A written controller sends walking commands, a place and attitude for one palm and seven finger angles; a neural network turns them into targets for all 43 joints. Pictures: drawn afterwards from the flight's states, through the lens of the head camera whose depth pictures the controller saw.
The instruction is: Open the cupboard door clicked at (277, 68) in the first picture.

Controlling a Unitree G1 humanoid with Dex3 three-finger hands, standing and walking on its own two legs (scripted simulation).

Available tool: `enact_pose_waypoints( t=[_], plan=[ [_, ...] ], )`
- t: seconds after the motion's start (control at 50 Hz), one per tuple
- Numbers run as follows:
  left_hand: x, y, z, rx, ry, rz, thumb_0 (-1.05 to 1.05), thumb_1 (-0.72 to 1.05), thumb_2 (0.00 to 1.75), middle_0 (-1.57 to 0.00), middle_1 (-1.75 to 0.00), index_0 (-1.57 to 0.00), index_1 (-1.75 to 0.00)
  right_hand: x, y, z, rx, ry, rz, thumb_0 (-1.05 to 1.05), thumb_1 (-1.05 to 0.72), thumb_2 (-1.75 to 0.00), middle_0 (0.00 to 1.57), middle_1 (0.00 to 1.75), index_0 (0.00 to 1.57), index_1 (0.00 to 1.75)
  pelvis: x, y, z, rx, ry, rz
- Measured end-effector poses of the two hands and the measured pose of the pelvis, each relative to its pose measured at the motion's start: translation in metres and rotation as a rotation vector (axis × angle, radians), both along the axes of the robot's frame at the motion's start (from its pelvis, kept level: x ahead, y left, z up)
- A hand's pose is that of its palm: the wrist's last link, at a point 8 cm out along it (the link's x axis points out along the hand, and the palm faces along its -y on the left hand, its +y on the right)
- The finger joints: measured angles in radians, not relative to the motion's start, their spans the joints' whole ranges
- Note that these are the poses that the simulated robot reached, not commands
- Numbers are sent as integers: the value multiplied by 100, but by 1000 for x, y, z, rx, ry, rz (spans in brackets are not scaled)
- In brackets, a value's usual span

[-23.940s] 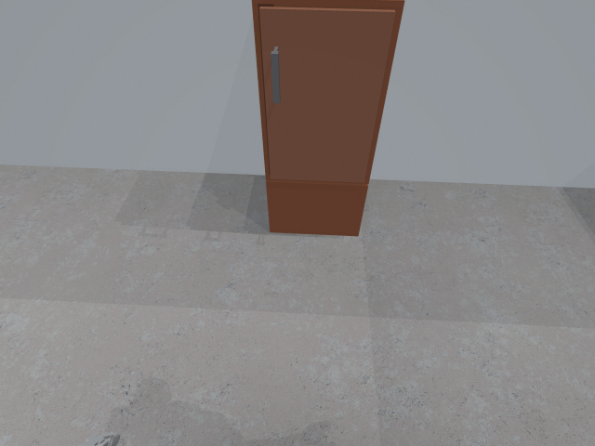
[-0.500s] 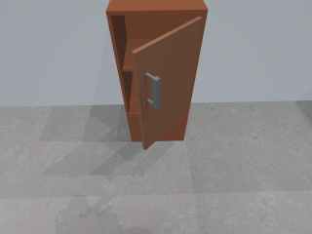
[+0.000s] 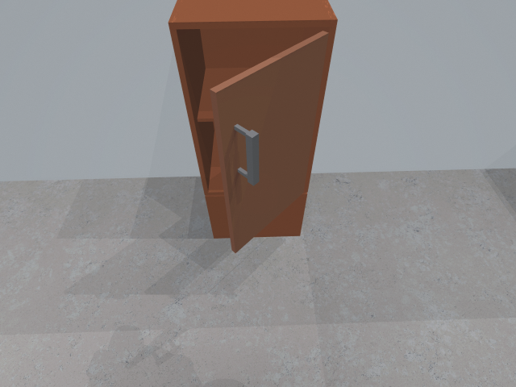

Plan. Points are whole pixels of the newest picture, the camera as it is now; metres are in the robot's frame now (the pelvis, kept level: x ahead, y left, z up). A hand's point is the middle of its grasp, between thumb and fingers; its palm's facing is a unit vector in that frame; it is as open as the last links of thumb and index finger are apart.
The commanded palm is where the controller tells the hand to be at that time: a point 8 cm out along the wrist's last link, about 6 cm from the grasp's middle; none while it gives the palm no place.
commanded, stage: walk to a spot facing it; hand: left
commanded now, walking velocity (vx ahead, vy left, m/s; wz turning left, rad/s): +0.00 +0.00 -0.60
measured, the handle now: (246, 155) +0.59 +0.07 -0.01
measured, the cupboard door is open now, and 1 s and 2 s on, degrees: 45 45 45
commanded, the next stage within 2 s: none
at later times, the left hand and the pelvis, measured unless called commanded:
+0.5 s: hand out of the picture +0.11 +0.18 -0.17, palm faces -0.16 -0.94 -0.31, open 7.4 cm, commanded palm none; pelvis -0.02 -0.02 -0.02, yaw -14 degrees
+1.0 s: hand (204, 373) +0.18 +0.12 -0.17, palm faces -0.47 -0.85 -0.23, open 7.4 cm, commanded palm none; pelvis -0.01 -0.02 -0.01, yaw -32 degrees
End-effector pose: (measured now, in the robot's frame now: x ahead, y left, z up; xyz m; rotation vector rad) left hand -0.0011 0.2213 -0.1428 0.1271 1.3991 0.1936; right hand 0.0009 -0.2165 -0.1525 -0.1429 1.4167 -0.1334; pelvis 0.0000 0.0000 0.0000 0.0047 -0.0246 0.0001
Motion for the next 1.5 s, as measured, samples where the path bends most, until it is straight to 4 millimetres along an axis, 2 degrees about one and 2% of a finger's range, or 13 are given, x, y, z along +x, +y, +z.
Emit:
enact_pose_waypoints(
  t=[0.2,0.32,0.44,0.6,0.78,0.92,1.0,1.06,1.12,1.2,1.3,1.38,1.5],
  plan=[
    [24,19,-8,12,9,-69,1,91,90,-20,-30,-20,-30,-11,-13,-1,-57,-36,-114,1,-91,-90,20,30,20,30,-7,4,-9,-4,17,-87],
    [64,27,-3,44,-44,-150,1,91,90,-20,-30,-20,-30,-26,-23,-2,-79,-54,-153,1,-91,-90,21,30,20,30,-12,3,-11,16,27,-155],
    [109,11,7,89,-167,-248,1,91,90,-20,-30,-19,-30,-37,-47,-17,-60,-59,-201,1,-91,-90,21,30,20,30,-14,-17,-21,24,28,-214],
    [115,-12,13,92,-132,-348,0,91,90,-20,-30,-20,-30,-12,-76,3,-96,-183,-292,1,-91,-90,20,30,19,30,-19,-23,-9,30,26,-320],
    [134,-20,-2,21,-100,-436,1,90,90,-20,-30,-20,-30,5,-70,24,-153,-306,-358,1,-91,-90,20,30,19,30,-10,-11,-10,17,57,-435],
    [174,-34,-3,-10,-139,-518,1,91,90,-20,-30,-20,-30,-43,-54,23,-166,-201,-389,1,-91,-90,21,30,20,30,-10,-13,-8,-2,52,-505],
    [195,-58,5,-8,-167,-605,1,91,90,-20,-30,-19,-30,-80,-53,15,-144,-144,-469,1,-90,-90,21,30,20,30,-11,-22,-9,-18,50,-563],
    [209,-79,1,12,-204,-680,1,91,90,-20,-30,-19,-30,-110,-59,-1,-129,-118,-547,1,-90,-90,21,30,20,30,-13,-36,-21,5,43,-605],
    [213,-93,3,35,-211,-724,1,91,90,-20,-30,-19,-30,-132,-66,-9,-133,-74,-614,1,-91,-90,21,30,20,30,-17,-38,-24,-1,32,-641],
    [213,-108,5,40,-183,-771,1,91,90,-20,-30,-20,-30,-142,-70,3,-152,-78,-677,1,-91,-90,20,30,20,30,-17,-41,-15,16,28,-695],
    [220,-123,1,3,-157,-830,1,90,90,-20,-30,-20,-30,-137,-65,15,-177,-135,-738,1,-91,-90,20,30,19,30,-9,-41,-11,26,34,-759],
    [235,-138,-9,-42,-151,-867,1,90,90,-20,-30,-20,-30,-136,-52,16,-208,-164,-765,1,-91,-90,20,30,19,30,3,-39,-17,2,57,-808],
    [264,-186,5,-104,-182,-959,1,91,90,-20,-30,-19,-30,-162,-17,26,-155,-86,-841,1,-91,-90,21,30,20,30,12,-58,-3,0,65,-890]
  ],
)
